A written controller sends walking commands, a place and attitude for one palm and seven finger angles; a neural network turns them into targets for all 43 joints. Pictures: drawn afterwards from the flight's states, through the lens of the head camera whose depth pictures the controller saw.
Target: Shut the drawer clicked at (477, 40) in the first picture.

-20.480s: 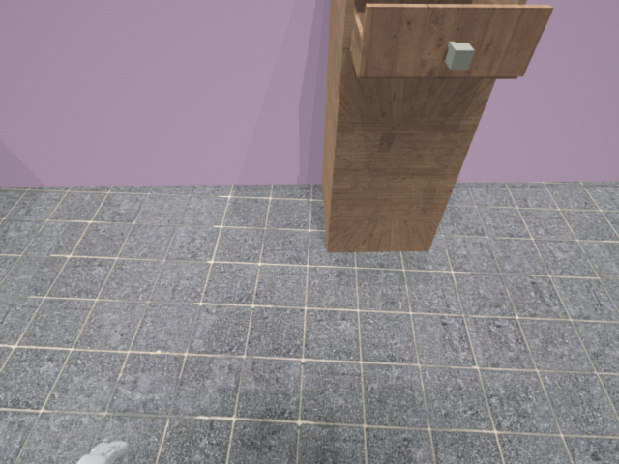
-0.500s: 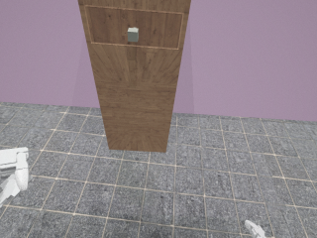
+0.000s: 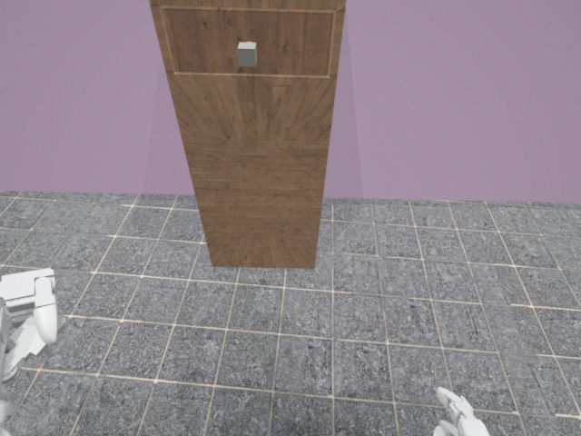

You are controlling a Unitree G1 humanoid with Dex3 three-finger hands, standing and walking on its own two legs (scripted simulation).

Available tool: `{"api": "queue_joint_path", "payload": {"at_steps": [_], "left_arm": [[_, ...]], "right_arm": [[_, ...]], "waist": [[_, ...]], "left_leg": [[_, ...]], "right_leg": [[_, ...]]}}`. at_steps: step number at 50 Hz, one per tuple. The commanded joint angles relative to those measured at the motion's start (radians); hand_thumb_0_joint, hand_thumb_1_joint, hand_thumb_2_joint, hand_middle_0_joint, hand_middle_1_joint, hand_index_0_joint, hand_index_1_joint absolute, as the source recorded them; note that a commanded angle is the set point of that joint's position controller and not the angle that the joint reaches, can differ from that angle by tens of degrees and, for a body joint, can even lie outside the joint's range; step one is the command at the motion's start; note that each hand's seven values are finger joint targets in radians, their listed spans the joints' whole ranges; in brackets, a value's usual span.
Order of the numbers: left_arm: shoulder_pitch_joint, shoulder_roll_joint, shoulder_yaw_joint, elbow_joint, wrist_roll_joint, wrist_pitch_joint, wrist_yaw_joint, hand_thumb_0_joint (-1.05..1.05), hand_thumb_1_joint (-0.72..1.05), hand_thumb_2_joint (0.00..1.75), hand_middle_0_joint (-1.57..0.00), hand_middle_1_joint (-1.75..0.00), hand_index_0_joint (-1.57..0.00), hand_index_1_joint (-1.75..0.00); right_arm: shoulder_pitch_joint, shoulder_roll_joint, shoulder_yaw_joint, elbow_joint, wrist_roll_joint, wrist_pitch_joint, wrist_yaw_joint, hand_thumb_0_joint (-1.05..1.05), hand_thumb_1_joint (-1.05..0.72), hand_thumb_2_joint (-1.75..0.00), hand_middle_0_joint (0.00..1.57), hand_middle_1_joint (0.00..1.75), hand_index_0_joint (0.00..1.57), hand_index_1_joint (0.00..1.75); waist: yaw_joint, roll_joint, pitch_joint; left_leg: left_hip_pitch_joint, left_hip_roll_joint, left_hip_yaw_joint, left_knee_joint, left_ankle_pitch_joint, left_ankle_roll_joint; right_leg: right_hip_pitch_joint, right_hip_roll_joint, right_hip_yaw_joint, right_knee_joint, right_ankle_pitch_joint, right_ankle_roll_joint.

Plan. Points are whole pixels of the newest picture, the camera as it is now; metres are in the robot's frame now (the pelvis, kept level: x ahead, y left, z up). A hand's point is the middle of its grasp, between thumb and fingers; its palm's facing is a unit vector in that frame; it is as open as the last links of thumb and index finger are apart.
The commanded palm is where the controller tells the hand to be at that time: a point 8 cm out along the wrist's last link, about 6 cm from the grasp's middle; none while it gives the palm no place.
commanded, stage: let the arm hang, fingers relaxed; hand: left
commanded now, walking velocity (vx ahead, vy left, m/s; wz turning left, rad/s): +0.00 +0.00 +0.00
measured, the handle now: (248, 50) +0.88 +0.15 +0.16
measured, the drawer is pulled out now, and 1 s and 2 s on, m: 0.00 0.00 0.00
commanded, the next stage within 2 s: look to check the result in 1.20 s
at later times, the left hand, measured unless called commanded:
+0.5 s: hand out of the picture +0.03 +0.21 -0.16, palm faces +0.03 -0.97 -0.24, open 3.6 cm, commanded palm none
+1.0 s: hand out of the picture +0.04 +0.21 -0.15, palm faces +0.04 -0.96 -0.26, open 7.2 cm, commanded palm none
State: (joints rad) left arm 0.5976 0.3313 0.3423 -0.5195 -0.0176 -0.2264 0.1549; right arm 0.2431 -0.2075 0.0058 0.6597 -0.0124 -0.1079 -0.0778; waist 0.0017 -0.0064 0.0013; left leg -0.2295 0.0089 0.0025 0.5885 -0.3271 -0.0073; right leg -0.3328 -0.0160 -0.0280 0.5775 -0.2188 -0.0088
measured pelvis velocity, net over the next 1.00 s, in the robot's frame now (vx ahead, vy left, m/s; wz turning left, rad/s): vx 0.00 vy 0.00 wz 0.02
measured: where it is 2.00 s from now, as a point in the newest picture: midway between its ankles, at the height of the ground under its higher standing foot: outside the picture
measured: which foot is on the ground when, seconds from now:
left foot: down 0.00-1.00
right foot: down 0.00-1.00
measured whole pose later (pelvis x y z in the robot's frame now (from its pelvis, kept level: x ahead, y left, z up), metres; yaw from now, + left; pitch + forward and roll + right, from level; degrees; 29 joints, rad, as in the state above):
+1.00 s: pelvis +0.00 +0.00 +0.01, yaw +1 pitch -3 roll +0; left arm 0.18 0.21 0.03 1.11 0.02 0.00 0.01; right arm 0.29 -0.21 -0.02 1.10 -0.02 0.00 -0.02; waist 0.00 0.02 0.05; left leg -0.15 -0.01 -0.01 0.44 -0.25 0.00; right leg -0.25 -0.03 -0.04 0.44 -0.14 0.00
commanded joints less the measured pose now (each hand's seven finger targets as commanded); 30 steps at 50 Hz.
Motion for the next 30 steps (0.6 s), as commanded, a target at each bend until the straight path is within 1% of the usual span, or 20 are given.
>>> {"api": "queue_joint_path", "payload": {"at_steps": [1, 2, 4, 5, 6, 7, 8, 9, 11, 13, 15, 17, 19, 21, 22, 24, 25, 26, 28, 30], "left_arm": [[-0.052, 0.199, 0.137, -0.264, 0.000, -0.076, 0.022, 0.00, 0.90, 0.90, -1.40, -1.60, -1.40, -1.60], [-0.048, 0.188, 0.129, -0.259, 0.002, -0.080, 0.022, 0.00, 0.90, 0.90, -1.40, -1.60, -1.40, -1.60], [-0.026, 0.175, 0.121, -0.228, -0.003, -0.086, 0.018, 0.00, 0.90, 0.90, -1.40, -1.60, -1.40, -1.60], [-0.150, 0.096, -0.236, 0.615, 0.073, 0.104, -0.138, 0.00, 0.90, 0.90, -1.40, -1.60, -1.40, -1.60], [-0.117, 0.062, -0.221, 0.640, 0.062, 0.179, -0.156, 0.00, 0.90, 0.90, -1.36, -1.56, -1.36, -1.56], [-0.111, 0.049, -0.218, 0.631, 0.059, 0.202, -0.157, 0.00, 0.90, 0.90, -1.32, -1.51, -1.32, -1.51], [-0.162, 0.027, -0.227, 0.660, 0.056, 0.207, -0.156, 0.00, 0.90, 0.90, -1.28, -1.47, -1.28, -1.47], [-0.209, 0.033, -0.233, 0.700, 0.057, 0.212, -0.155, 0.00, 0.90, 0.90, -1.24, -1.43, -1.24, -1.43], [-0.286, 0.051, -0.245, 0.802, 0.059, 0.220, -0.154, 0.00, 0.90, 0.90, -1.16, -1.34, -1.16, -1.34], [-0.323, 0.063, -0.252, 0.922, 0.056, 0.227, -0.151, 0.00, 0.90, 0.90, -1.08, -1.25, -1.08, -1.25], [-0.353, 0.068, -0.263, 1.036, 0.050, 0.235, -0.145, 0.00, 0.90, 0.90, -1.00, -1.17, -1.00, -1.17], [-0.361, 0.062, -0.277, 1.136, 0.046, 0.239, -0.141, 0.00, 0.90, 0.90, -0.92, -1.08, -0.92, -1.08], [-0.355, 0.051, -0.287, 1.228, 0.043, 0.237, -0.140, 0.00, 0.90, 0.90, -0.84, -0.99, -0.84, -0.99], [-0.344, 0.046, -0.288, 1.299, 0.042, 0.232, -0.137, 0.00, 0.90, 0.90, -0.76, -0.91, -0.76, -0.91], [-0.342, 0.031, -0.285, 1.328, 0.039, 0.231, -0.136, 0.00, 0.90, 0.90, -0.72, -0.86, -0.72, -0.86], [-0.351, 0.037, -0.289, 1.382, 0.038, 0.231, -0.139, 0.00, 0.90, 0.90, -0.64, -0.78, -0.64, -0.78], [-0.348, 0.039, -0.290, 1.406, 0.038, 0.230, -0.140, 0.00, 0.90, 0.90, -0.60, -0.73, -0.60, -0.73], [-0.351, 0.045, -0.289, 1.422, 0.040, 0.228, -0.140, 0.00, 0.90, 0.90, -0.56, -0.69, -0.56, -0.69], [-0.357, 0.042, -0.289, 1.459, 0.038, 0.226, -0.141, 0.00, 0.90, 0.90, -0.48, -0.60, -0.48, -0.60], [-0.357, 0.042, -0.290, 1.487, 0.037, 0.226, -0.139, 0.00, 0.90, 0.90, -0.40, -0.52, -0.40, -0.52]], "right_arm": [[-0.123, -0.100, -0.032, -0.190, 0.012, -0.065, -0.018, 0.00, -0.90, -0.90, 0.20, 0.30, 0.20, 0.30], [-0.119, -0.101, -0.032, -0.192, 0.014, -0.069, -0.016, 0.00, -0.90, -0.90, 0.20, 0.30, 0.20, 0.30], [-0.110, -0.106, -0.040, -0.191, 0.014, -0.074, -0.010, 0.00, -0.90, -0.90, 0.20, 0.30, 0.20, 0.30], [-0.151, -0.310, -0.112, 0.053, 0.011, -0.081, 0.090, 0.00, -0.90, -0.90, 0.20, 0.30, 0.20, 0.30], [-0.050, -0.219, -0.111, 0.045, 0.014, -0.026, 0.086, 0.00, -0.90, -0.90, 0.20, 0.30, 0.20, 0.30], [-0.015, -0.190, -0.097, 0.030, 0.015, -0.002, 0.084, 0.00, -0.90, -0.90, 0.20, 0.30, 0.20, 0.30], [0.002, -0.173, -0.084, 0.035, 0.007, 0.017, 0.083, 0.00, -0.90, -0.90, 0.20, 0.30, 0.20, 0.30], [0.001, -0.170, -0.074, 0.027, 0.002, 0.036, 0.083, 0.00, -0.90, -0.90, 0.20, 0.30, 0.20, 0.30], [-0.018, -0.187, -0.068, 0.026, -0.009, 0.053, 0.083, 0.00, -0.90, -0.90, 0.20, 0.30, 0.20, 0.30], [-0.037, -0.203, -0.065, 0.046, -0.017, 0.064, 0.077, 0.00, -0.90, -0.90, 0.20, 0.30, 0.20, 0.30], [-0.048, -0.199, -0.056, 0.074, -0.019, 0.075, 0.071, 0.00, -0.90, -0.90, 0.20, 0.30, 0.20, 0.30], [-0.060, -0.183, -0.046, 0.105, -0.017, 0.083, 0.071, 0.00, -0.90, -0.90, 0.20, 0.30, 0.20, 0.30], [-0.053, -0.162, -0.037, 0.141, -0.015, 0.091, 0.068, 0.00, -0.90, -0.90, 0.20, 0.30, 0.20, 0.30], [-0.024, -0.147, -0.037, 0.173, -0.012, 0.100, 0.066, 0.00, -0.90, -0.90, 0.20, 0.30, 0.20, 0.30], [-0.012, -0.135, -0.040, 0.188, -0.015, 0.104, 0.065, 0.00, -0.90, -0.90, 0.20, 0.30, 0.20, 0.30], [0.014, -0.132, -0.040, 0.217, -0.013, 0.111, 0.064, 0.00, -0.90, -0.90, 0.20, 0.30, 0.20, 0.30], [0.023, -0.130, -0.043, 0.230, -0.013, 0.114, 0.064, 0.00, -0.90, -0.90, 0.20, 0.30, 0.20, 0.30], [0.042, -0.133, -0.048, 0.238, -0.011, 0.116, 0.064, 0.00, -0.90, -0.90, 0.20, 0.30, 0.20, 0.30], [0.077, -0.131, -0.050, 0.267, -0.011, 0.116, 0.062, 0.00, -0.90, -0.90, 0.20, 0.30, 0.20, 0.30], [0.095, -0.132, -0.051, 0.290, -0.011, 0.116, 0.060, 0.00, -0.90, -0.90, 0.20, 0.30, 0.20, 0.30]], "waist": [[-0.002, 0.142, 0.011], [0.002, 0.100, 0.015], [0.003, 0.062, -0.016], [-0.042, 0.038, 0.028], [-0.029, -0.009, -0.066], [-0.038, -0.023, -0.077], [-0.036, -0.056, -0.098], [-0.033, -0.097, -0.079], [-0.023, -0.196, -0.056], [-0.011, -0.174, -0.064], [-0.005, -0.085, -0.068], [0.006, 0.070, -0.049], [0.009, 0.137, -0.041], [0.008, 0.153, -0.024], [0.005, 0.186, -0.017], [0.002, 0.184, 0.025], [0.003, 0.157, 0.039], [0.000, 0.085, 0.051], [-0.006, 0.014, 0.061], [-0.010, 0.009, 0.074]], "left_leg": [[-0.170, 0.125, -0.144, -0.296, -0.059, 0.074], [-0.182, 0.120, -0.129, -0.277, 0.013, 0.069], [-0.148, 0.087, -0.072, -0.213, 0.127, 0.050], [-0.153, 0.054, -0.042, 0.013, 0.284, 0.039], [-0.066, 0.048, -0.025, 0.019, 0.347, 0.021], [-0.037, 0.046, -0.021, 0.025, 0.286, 0.015], [-0.050, 0.046, -0.040, 0.023, 0.229, 0.026], [-0.073, 0.049, -0.066, -0.003, 0.216, 0.043], [-0.135, 0.066, -0.112, -0.043, 0.220, 0.064], [-0.121, 0.065, -0.117, -0.068, 0.262, 0.068], [-0.101, 0.066, -0.114, -0.106, 0.270, 0.062], [-0.112, 0.076, -0.116, -0.159, 0.221, 0.060], [-0.111, 0.069, -0.105, -0.192, 0.114, 0.053], [-0.106, 0.069, -0.100, -0.205, 0.043, 0.049], [-0.109, 0.068, -0.095, -0.218, -0.008, 0.049], [-0.131, 0.067, -0.103, -0.250, -0.093, 0.048], [-0.132, 0.068, -0.101, -0.256, -0.118, 0.049], [-0.122, 0.070, -0.101, -0.246, -0.107, 0.050], [-0.101, 0.065, -0.095, -0.239, -0.093, 0.054], [-0.076, 0.068, -0.094, -0.243, -0.092, 0.057]], "right_leg": [[0.144, -0.008, 0.033, -0.057, -0.037, 0.012], [0.172, -0.012, 0.029, -0.053, 0.027, 0.015], [0.199, -0.029, 0.052, -0.079, 0.124, 0.008], [0.039, -0.130, 0.052, 0.017, 0.343, -0.023], [0.053, -0.141, 0.125, -0.017, 0.399, -0.049], [0.036, -0.148, 0.109, -0.043, 0.333, -0.055], [0.011, -0.147, 0.082, -0.046, 0.210, -0.057], [0.006, -0.125, 0.063, -0.036, 0.135, -0.053], [0.057, -0.100, 0.052, -0.025, 0.103, -0.049], [0.099, -0.101, 0.066, -0.031, 0.151, -0.048], [0.128, -0.090, 0.071, -0.044, 0.137, -0.040], [0.154, -0.074, 0.063, -0.065, 0.073, -0.028], [0.167, -0.070, 0.072, -0.105, 0.014, -0.027], [0.167, -0.071, 0.070, -0.141, -0.021, -0.030], [0.164, -0.070, 0.069, -0.159, -0.049, -0.033], [0.154, -0.068, 0.066, -0.184, -0.091, -0.033], [0.144, -0.071, 0.068, -0.197, -0.111, -0.034], [0.131, -0.070, 0.072, -0.210, -0.120, -0.035], [0.111, -0.081, 0.085, -0.238, -0.157, -0.039], [0.081, -0.082, 0.090, -0.250, -0.179, -0.041]]}}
